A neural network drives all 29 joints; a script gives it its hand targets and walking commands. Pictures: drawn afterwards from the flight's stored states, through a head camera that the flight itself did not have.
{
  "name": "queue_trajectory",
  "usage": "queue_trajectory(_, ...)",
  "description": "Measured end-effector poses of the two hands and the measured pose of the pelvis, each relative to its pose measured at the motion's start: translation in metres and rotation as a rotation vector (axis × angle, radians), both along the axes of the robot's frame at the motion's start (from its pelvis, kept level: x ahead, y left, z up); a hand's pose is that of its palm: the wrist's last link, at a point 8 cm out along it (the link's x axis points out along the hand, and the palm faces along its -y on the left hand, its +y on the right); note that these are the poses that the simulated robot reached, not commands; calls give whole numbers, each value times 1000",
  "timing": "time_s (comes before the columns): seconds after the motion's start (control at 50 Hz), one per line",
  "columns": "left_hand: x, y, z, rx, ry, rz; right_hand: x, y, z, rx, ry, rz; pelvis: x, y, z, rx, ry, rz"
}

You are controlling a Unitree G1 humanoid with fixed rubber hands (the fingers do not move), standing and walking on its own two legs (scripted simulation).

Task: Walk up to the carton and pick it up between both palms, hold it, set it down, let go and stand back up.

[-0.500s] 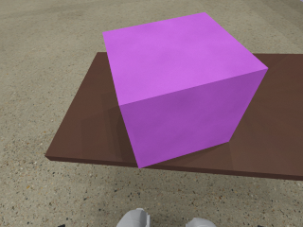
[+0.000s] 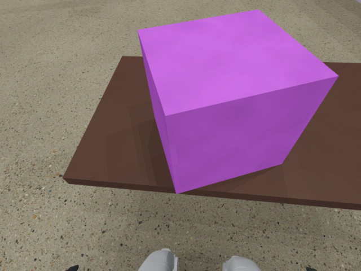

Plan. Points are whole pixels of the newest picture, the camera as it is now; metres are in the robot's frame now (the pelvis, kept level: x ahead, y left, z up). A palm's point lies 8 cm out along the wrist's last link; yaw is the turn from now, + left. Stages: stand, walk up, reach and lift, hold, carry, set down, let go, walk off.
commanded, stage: walk up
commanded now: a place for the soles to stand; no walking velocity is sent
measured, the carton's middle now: (216, 103) +0.48 -0.05 +0.08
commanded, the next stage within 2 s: reach and lift in 1.60 s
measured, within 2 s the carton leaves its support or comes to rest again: neither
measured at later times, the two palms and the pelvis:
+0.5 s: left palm out of the picture +0.06 +0.30 -0.10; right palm out of the picture +0.07 -0.29 -0.12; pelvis +0.00 +0.00 +0.00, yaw +0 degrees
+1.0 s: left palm out of the picture +0.06 +0.30 -0.11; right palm out of the picture +0.07 -0.29 -0.12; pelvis -0.01 +0.00 +0.00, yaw +0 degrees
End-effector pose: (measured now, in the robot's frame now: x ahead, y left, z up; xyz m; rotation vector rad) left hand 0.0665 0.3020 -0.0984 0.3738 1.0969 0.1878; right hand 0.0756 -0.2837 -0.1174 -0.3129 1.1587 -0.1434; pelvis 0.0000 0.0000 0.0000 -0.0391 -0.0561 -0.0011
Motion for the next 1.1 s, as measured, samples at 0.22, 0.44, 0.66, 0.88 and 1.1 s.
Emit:
queue_trajectory(0.22,3,-2,0,2,5,0,3,-2,-1,2,5,0,3,-2,0,2,5,0)
queue_trajectory(0.44,-1,-2,0,1,2,3,-1,-2,0,1,-2,1,-1,-2,0,2,-2,1)
queue_trajectory(0.66,-14,-4,-2,-1,4,11,-11,-5,0,-2,-20,1,-14,-4,-2,5,-21,2)
queue_trajectory(0.88,-13,-2,-5,-11,8,14,-8,-2,1,-8,-15,5,-11,-1,-2,9,-17,7)
queue_trajectory(1.1,-9,-17,-12,-11,54,-10,-12,-16,-6,-5,7,-18,-10,-12,-6,41,11,-19)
